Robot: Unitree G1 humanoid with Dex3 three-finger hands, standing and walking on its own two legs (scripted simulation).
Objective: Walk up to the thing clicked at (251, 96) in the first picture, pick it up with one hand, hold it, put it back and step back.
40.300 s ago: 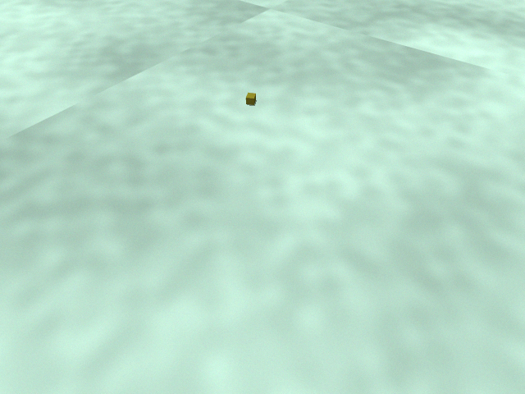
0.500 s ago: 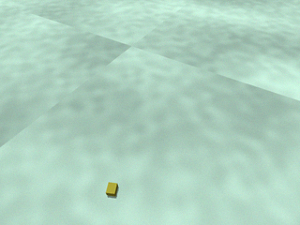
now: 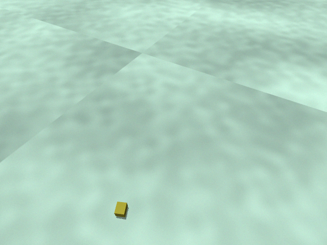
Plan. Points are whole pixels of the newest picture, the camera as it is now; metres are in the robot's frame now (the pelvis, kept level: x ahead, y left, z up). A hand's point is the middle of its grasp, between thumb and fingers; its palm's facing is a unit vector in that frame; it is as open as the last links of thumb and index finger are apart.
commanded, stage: stand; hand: left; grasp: from above
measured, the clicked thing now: (121, 209) +0.45 +0.26 -0.76
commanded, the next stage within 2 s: step back in 0.54 s
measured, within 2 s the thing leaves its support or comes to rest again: neither
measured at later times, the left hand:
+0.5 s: hand out of the picture +0.07 +0.25 -0.16, palm faces +0.00 -0.94 -0.34, open 7.4 cm
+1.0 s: hand out of the picture +0.09 +0.30 -0.18, palm faces -0.04 -0.93 -0.36, open 7.4 cm
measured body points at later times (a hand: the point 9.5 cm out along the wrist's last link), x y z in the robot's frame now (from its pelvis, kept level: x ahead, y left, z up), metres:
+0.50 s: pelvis +0.00 +0.00 +0.00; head +0.01 -0.01 +0.45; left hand +0.07 +0.29 -0.13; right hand +0.07 -0.30 -0.14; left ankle +0.01 +0.14 -0.75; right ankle -0.01 -0.13 -0.75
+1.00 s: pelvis -0.06 +0.04 -0.02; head +0.02 +0.07 +0.42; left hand +0.09 +0.35 -0.16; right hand -0.01 -0.28 -0.13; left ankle -0.05 +0.13 -0.75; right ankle -0.07 -0.11 -0.68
